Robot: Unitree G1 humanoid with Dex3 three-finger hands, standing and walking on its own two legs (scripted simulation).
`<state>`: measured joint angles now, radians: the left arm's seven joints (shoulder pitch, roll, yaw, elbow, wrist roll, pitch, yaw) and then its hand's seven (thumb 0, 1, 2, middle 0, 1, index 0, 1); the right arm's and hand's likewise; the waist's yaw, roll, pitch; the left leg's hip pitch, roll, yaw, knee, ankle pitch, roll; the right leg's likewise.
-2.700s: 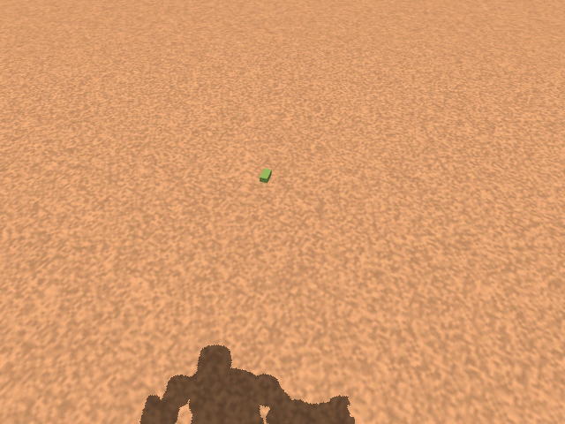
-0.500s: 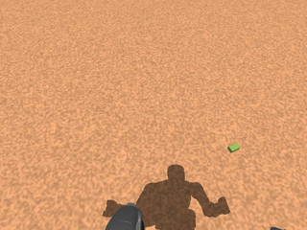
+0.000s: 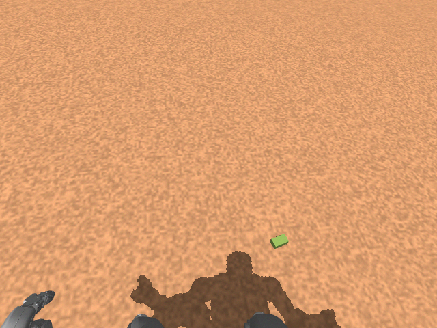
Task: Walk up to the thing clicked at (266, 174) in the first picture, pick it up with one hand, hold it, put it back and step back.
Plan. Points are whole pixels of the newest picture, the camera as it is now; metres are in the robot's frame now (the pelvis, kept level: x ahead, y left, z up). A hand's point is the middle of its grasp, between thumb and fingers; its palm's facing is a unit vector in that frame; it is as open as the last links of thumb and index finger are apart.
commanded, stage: walk up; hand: left
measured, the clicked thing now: (279, 241) +0.56 -0.35 -0.70
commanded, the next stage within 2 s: none
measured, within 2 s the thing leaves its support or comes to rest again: neither
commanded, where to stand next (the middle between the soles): +0.22 -0.68 m, yaw +18 degrees
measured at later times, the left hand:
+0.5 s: hand out of the picture +0.09 +0.06 -0.13, palm faces +0.03 -0.95 -0.32, open 7.4 cm
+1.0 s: hand out of the picture +0.05 -0.20 -0.11, palm faces +0.20 -0.91 -0.35, open 7.4 cm
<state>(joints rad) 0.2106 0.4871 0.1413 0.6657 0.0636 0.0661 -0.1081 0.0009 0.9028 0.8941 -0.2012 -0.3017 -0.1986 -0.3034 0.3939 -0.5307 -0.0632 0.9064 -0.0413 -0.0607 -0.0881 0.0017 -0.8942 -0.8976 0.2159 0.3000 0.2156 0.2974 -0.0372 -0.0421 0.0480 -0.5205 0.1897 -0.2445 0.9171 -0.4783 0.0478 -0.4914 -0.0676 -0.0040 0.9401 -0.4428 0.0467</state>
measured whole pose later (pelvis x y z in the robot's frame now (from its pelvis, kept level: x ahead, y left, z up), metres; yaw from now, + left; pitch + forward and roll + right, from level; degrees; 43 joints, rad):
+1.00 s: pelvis +0.11 -0.47 +0.03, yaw +14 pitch +0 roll +0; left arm 0.35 0.43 0.08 0.75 0.08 0.09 -0.07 0.00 0.90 0.89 -0.21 -0.30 -0.20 -0.30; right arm 0.34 -0.43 -0.03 0.94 0.01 -0.08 -0.09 0.00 -0.90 -0.90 0.21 0.30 0.21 0.30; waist 0.09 -0.06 0.10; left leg -0.46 -0.03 0.10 0.81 -0.38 0.07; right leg -0.35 0.03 -0.11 0.70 -0.37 -0.09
